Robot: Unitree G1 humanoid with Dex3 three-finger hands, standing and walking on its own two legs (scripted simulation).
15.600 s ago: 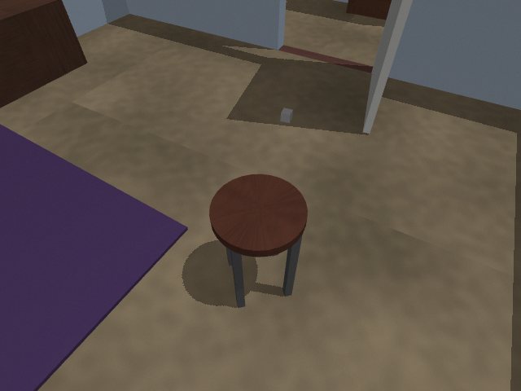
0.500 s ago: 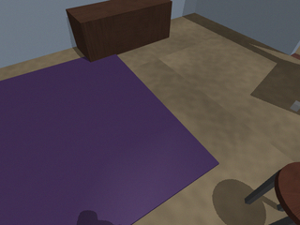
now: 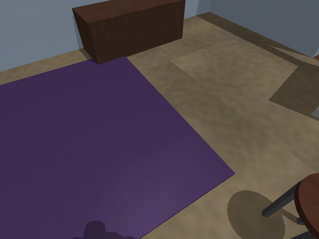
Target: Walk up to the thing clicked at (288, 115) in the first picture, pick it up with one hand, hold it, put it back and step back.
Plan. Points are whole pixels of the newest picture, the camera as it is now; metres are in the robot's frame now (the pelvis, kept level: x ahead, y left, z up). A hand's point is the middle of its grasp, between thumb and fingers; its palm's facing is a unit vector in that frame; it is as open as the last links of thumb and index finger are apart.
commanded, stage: stand
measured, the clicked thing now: (318, 112) +1.21 -1.41 -0.75
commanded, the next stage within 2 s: walk up in 0.54 s
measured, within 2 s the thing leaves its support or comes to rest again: neither
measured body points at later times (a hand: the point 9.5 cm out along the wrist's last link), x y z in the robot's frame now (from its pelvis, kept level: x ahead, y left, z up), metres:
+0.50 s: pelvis +0.00 +0.00 +0.00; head +0.02 +0.00 +0.45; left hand +0.08 +0.30 -0.13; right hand +0.08 -0.31 -0.13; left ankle +0.01 +0.14 -0.75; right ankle +0.00 -0.15 -0.75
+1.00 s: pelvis +0.12 -0.02 -0.01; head +0.14 -0.04 +0.44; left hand +0.11 +0.31 -0.11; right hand +0.20 -0.35 -0.13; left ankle +0.22 +0.11 -0.71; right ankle +0.03 -0.14 -0.75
